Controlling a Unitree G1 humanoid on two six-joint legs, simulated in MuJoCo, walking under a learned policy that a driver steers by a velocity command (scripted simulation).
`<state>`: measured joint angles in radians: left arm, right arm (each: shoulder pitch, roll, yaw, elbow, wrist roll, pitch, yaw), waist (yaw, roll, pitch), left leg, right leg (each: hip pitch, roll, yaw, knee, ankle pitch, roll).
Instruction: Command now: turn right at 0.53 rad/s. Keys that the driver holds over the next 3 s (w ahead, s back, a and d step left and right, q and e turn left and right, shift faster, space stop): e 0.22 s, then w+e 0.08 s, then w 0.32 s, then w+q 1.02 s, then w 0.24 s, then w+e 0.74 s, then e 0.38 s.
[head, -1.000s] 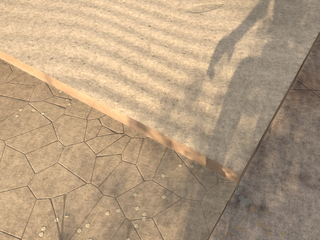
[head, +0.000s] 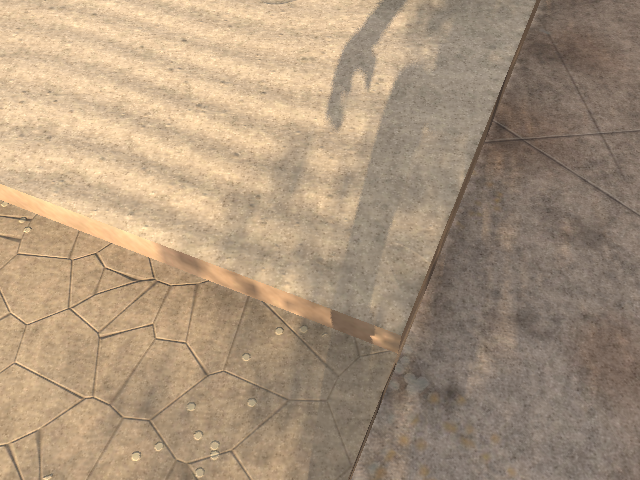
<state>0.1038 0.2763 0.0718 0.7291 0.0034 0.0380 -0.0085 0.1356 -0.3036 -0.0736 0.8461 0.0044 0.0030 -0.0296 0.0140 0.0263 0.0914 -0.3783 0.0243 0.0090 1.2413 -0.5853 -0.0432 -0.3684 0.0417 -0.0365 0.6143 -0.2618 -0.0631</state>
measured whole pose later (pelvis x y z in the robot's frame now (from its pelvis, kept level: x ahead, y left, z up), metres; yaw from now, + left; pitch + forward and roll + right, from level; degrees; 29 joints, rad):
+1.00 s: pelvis +0.23 -0.10 +0.01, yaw -8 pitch +3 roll -1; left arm 0.46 0.19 0.04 0.94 0.04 -0.08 -0.01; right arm 0.19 -0.21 -0.05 0.68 -0.03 -0.01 0.02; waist 0.01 0.06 -0.05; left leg -0.91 0.00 -0.03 1.60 -0.32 0.05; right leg -0.09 0.01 -0.11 0.39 -0.36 -0.01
